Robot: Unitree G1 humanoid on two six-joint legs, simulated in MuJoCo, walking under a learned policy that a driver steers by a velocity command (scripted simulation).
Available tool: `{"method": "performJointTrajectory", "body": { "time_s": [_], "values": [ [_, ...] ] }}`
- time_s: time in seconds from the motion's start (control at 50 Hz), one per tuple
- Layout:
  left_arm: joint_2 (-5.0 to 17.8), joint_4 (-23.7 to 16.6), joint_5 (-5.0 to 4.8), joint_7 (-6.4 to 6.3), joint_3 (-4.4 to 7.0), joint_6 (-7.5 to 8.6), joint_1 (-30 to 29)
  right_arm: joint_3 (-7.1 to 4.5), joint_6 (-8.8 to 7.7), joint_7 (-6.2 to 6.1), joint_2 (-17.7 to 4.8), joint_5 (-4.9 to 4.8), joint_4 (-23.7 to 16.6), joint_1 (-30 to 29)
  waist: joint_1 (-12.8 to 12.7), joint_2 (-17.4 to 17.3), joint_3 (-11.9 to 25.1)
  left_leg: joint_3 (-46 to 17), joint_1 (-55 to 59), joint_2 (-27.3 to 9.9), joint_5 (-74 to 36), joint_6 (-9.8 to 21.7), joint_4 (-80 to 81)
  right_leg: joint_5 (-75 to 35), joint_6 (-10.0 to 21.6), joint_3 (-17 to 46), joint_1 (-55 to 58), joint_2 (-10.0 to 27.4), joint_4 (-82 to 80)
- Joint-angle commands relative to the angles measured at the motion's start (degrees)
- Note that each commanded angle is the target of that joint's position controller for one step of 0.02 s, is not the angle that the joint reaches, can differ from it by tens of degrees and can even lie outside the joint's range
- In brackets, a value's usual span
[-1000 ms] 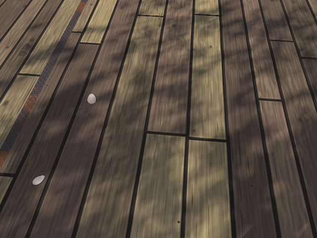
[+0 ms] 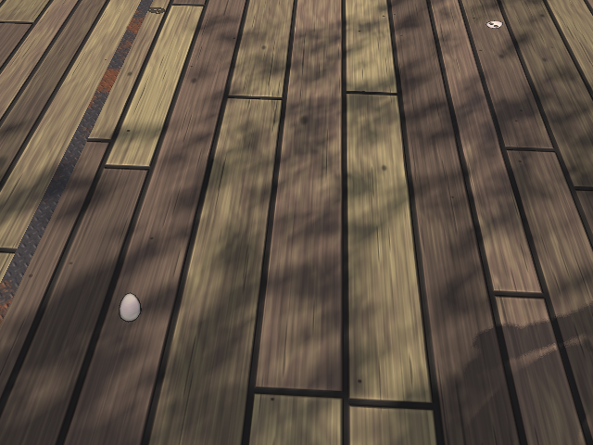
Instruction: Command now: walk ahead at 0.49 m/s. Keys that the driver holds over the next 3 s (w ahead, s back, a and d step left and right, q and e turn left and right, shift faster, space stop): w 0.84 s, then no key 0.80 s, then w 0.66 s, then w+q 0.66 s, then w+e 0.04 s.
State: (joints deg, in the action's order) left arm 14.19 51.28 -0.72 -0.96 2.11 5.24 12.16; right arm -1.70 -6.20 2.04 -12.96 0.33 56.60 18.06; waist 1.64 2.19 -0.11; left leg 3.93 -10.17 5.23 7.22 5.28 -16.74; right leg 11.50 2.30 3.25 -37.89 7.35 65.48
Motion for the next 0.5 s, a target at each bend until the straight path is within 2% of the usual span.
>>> {"method": "performJointTrajectory", "body": {
  "time_s": [0.02,0.1,0.16,0.2,0.24,0.26,0.28,0.3,0.32,0.34,0.36,0.38,0.4,0.42,0.44,0.46,0.5],
  "values": [
    [2.68,-2.38,0.73,-0.40,0.81,-0.20,2.11,-1.18,-1.05,-1.11,-7.51,-0.04,-3.08,-2.30,-2.72,-4.42,-3.12,-11.88,-6.17,-15.96,-3.50,9.85,11.99,-9.11,-1.54,0.09,-1.23,2.44,-7.82],
    [1.71,-4.81,0.21,0.34,0.42,0.51,-7.19,-1.46,-0.27,-2.02,-9.12,-0.96,-2.15,2.28,0.61,-4.35,-3.07,-9.23,-0.95,-15.17,-4.52,7.34,11.04,-17.55,-1.99,-2.05,0.36,-0.09,-24.56],
    [1.90,-6.39,-0.37,1.31,0.17,0.67,-12.22,-1.67,0.33,-2.08,-9.73,-1.47,-0.90,5.39,2.55,-4.88,-4.10,-9.38,4.06,-16.79,-2.98,6.99,9.27,-16.23,-2.07,-2.71,0.83,-1.33,-30.54],
    [2.50,-7.59,-0.54,2.09,0.19,1.00,-14.18,-1.84,0.91,-2.17,-9.77,-1.55,-0.25,6.46,2.72,-5.14,-4.66,-10.17,8.16,-18.67,-2.93,6.49,7.03,-12.62,-0.98,-2.43,0.44,-1.77,-33.40],
    [3.75,-7.95,-0.55,2.67,0.57,1.50,-12.99,-2.18,1.51,-2.29,-10.40,-1.60,-0.13,6.01,1.30,-5.82,-3.92,-11.00,10.72,-20.05,-5.44,5.59,3.96,-7.96,0.63,-2.90,3.57,-2.69,-35.78],
    [4.76,-7.38,-0.51,2.76,1.09,1.74,-10.04,-2.29,1.83,-2.32,-10.80,-1.57,-0.34,4.93,-0.71,-6.43,-2.40,-10.54,10.89,-19.76,-11.62,4.86,0.56,-6.25,1.57,-4.09,8.34,-4.01,-36.93],
    [6.68,-5.34,-0.40,2.62,2.26,1.89,-3.09,-2.01,2.16,-2.31,-10.21,-1.32,-0.67,3.84,-4.39,-6.05,1.53,-8.32,9.93,-17.19,-21.16,3.56,-7.76,-5.66,2.94,-5.67,17.58,-6.00,-38.20],
    [10.66,-2.30,-0.11,2.18,3.86,2.02,8.44,-1.09,2.18,-2.28,-7.99,-0.54,-1.71,3.37,-8.78,-3.30,9.52,-5.08,2.45,-13.62,-20.75,1.60,-22.85,-7.07,5.88,-1.12,34.01,-1.98,-36.73],
    [17.35,-0.71,0.83,2.03,5.55,1.58,16.60,0.90,1.03,-1.76,-1.58,-0.28,-2.77,9.06,-8.20,10.53,18.18,-0.40,-21.79,-4.23,-0.69,-3.08,-46.75,-0.95,14.64,23.19,57.87,12.61,-39.55],
    [13.42,-0.41,0.72,2.27,4.38,1.50,17.76,0.84,-0.59,-1.49,-2.82,-1.06,-2.02,9.28,-8.41,13.18,22.09,-9.10,-30.75,-2.16,24.14,-2.69,-56.66,3.73,16.99,39.26,61.10,16.19,-47.92],
    [9.70,-1.23,0.43,2.29,3.13,1.66,12.76,-0.71,-1.46,-1.26,-8.65,-2.64,-3.41,4.16,-7.45,8.89,14.03,-10.86,-35.69,-5.86,21.03,-1.32,-60.58,4.21,13.76,31.87,54.51,14.38,-48.39],
    [7.59,-2.69,0.33,2.29,2.36,1.53,6.94,-0.88,-1.62,-1.43,-9.25,-2.81,-4.58,0.24,-5.72,4.87,9.01,-9.08,-34.89,-9.19,15.39,-0.82,-58.98,-0.11,11.84,23.30,46.12,12.24,-49.29],
    [5.71,-3.31,0.52,2.59,1.73,1.44,2.88,-1.10,-1.29,-1.80,-8.54,-1.99,-4.83,-1.84,-4.09,1.30,5.17,-8.09,-32.57,-11.23,11.10,-1.08,-55.28,-4.26,10.85,17.40,38.40,9.61,-51.54],
    [4.36,-3.37,0.84,2.83,1.30,1.59,1.08,-1.45,-0.47,-2.07,-7.74,-1.43,-4.78,-1.40,-2.16,2.07,3.34,-8.25,-29.06,-12.98,8.20,-1.29,-51.74,-6.68,9.79,13.05,33.37,7.37,-53.59],
    [3.74,-2.84,1.04,3.06,1.16,1.64,0.91,-1.38,0.41,-2.12,-6.35,-1.32,-4.41,-0.21,-1.10,2.78,2.60,-7.93,-26.28,-13.37,6.54,-1.66,-50.12,-8.03,9.61,10.60,30.33,5.99,-55.26],
    [4.05,-2.09,1.01,3.09,1.28,1.82,1.92,-1.31,1.05,-2.18,-5.15,-1.26,-4.04,0.71,-0.59,2.60,2.11,-7.34,-25.34,-13.33,5.54,-2.06,-49.14,-10.87,10.07,8.59,28.87,5.29,-56.23],
    [5.72,-0.74,1.05,2.66,1.73,1.99,4.08,-1.53,1.67,-2.37,-5.04,-1.00,-4.87,-1.05,-0.25,1.49,0.58,-7.05,-27.93,-13.57,2.09,-2.93,-45.71,-16.08,10.72,5.83,28.74,5.05,-57.42]
  ]
}}
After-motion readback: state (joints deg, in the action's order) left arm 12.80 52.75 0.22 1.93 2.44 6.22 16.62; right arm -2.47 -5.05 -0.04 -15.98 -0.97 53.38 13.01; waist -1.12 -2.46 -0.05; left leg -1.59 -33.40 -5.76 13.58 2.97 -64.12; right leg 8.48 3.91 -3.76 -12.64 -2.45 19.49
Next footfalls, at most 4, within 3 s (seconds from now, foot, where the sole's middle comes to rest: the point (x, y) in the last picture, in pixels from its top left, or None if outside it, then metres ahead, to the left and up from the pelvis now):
0.30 right None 0.34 -0.17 -0.78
0.86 left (270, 389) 0.65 0.07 -0.78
1.28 right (365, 346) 0.76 -0.17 -0.78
2.44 left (269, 240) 1.12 0.07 -0.78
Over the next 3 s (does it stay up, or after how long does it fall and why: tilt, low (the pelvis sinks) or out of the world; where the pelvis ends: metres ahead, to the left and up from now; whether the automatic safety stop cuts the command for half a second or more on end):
stays up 1.27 -0.01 -0.02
